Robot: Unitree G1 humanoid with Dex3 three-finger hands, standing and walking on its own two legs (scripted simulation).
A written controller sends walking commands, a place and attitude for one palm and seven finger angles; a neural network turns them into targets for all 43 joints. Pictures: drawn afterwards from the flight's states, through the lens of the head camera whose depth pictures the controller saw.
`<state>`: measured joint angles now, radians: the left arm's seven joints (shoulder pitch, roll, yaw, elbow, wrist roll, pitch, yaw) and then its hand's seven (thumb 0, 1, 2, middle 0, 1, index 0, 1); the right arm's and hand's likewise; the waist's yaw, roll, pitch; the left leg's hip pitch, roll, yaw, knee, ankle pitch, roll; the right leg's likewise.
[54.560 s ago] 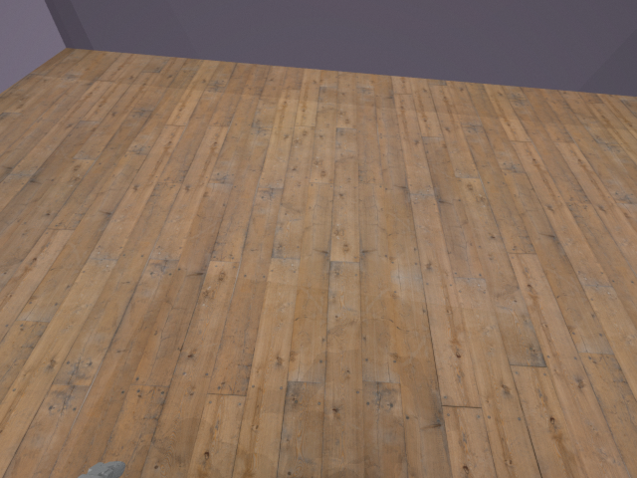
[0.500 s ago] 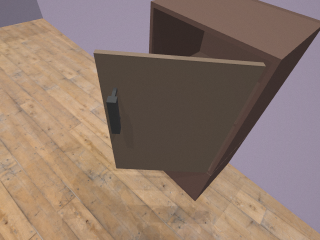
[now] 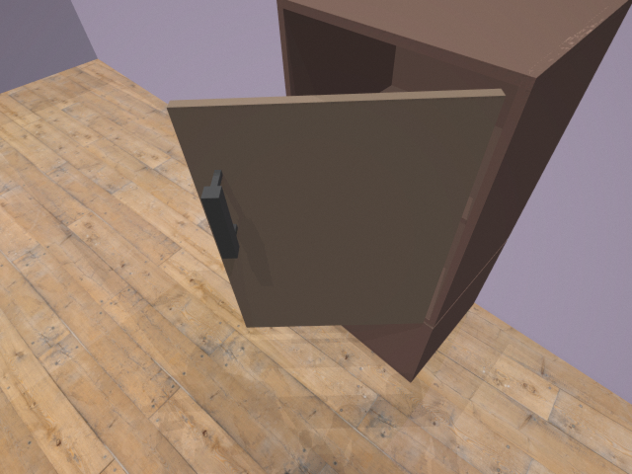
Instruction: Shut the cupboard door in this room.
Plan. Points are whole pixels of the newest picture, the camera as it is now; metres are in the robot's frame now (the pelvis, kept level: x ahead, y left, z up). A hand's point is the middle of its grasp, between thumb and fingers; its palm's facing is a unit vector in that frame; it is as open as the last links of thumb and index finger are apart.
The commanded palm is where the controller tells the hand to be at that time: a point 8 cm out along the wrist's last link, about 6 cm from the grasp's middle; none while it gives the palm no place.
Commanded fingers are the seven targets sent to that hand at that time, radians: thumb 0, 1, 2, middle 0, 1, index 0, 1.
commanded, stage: look again from close up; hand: left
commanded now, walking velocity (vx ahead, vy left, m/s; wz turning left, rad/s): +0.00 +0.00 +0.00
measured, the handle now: (224, 214) +0.47 +0.18 +0.05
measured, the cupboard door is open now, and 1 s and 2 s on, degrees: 45 45 45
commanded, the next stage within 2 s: raise the hand and make a fist in 0.58 s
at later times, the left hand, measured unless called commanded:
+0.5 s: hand out of the picture +0.01 +0.13 -0.17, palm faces +0.02 -0.98 -0.19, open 7.4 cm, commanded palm none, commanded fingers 0.00 0.90 0.90 -0.20 -0.30 -0.20 -0.30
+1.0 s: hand (245, 417) +0.19 +0.10 -0.01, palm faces +0.04 -1.00 +0.02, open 6.7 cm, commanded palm +0.13 +0.17 -0.05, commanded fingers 0.00 0.90 0.90 -0.49 -0.62 -0.49 -0.62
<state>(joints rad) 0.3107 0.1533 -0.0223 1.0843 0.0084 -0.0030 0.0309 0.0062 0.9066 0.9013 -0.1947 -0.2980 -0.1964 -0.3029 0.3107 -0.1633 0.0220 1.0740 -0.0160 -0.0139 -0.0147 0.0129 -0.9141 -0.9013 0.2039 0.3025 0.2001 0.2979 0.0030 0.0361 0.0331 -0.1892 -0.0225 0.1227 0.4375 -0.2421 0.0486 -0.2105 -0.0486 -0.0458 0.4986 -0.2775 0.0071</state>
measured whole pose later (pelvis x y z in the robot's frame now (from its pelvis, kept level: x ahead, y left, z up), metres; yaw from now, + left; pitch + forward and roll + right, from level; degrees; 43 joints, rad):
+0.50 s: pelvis +0.02 -0.04 +0.00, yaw +0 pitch -1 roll +1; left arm 0.29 0.14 -0.02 1.12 0.01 -0.02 0.04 0.01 0.91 0.90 -0.20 -0.30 -0.20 -0.30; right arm 0.26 -0.15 0.01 1.13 -0.01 -0.01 -0.03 0.01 -0.92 -0.90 0.20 0.30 0.20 0.30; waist 0.01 0.00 0.05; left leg -0.15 0.03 0.10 0.42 -0.25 -0.01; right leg -0.16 0.01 -0.07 0.46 -0.29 -0.05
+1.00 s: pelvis -0.02 -0.05 -0.06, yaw +0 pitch +10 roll +3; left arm 0.37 0.10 0.08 0.14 -0.21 -0.59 -0.22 0.01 0.92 0.90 -0.32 -0.44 -0.32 -0.44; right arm 0.16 -0.27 -0.08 0.63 0.00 -0.28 0.00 0.02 -0.91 -0.90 0.20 0.30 0.20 0.30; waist 0.01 -0.04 -0.13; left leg -0.68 0.01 0.03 0.94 -0.44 -0.03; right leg -0.71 -0.02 -0.06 1.01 -0.48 -0.07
